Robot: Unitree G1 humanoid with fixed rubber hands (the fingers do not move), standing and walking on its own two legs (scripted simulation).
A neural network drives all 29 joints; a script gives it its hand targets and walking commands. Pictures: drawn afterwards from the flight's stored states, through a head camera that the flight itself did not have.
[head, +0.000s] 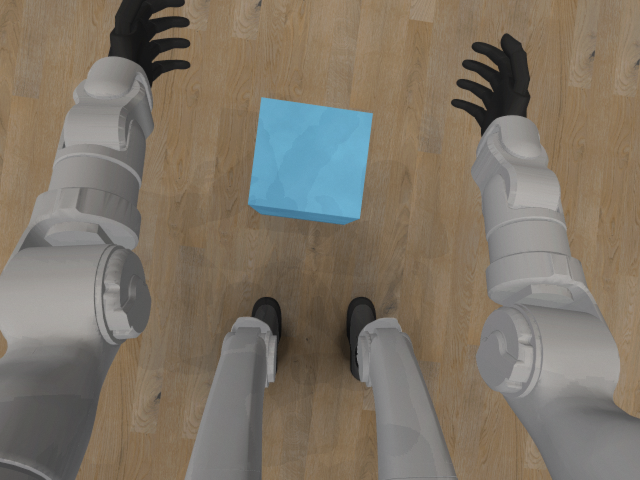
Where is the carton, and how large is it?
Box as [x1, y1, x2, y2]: [248, 97, 372, 224]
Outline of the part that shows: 261,97 248,204 262,214 344,224 359,218 372,113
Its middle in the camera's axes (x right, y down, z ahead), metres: -0.02 -0.15 +0.84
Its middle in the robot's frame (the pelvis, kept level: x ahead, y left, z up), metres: +0.52 +0.01 -0.53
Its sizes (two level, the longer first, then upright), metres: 0.210 0.200 0.250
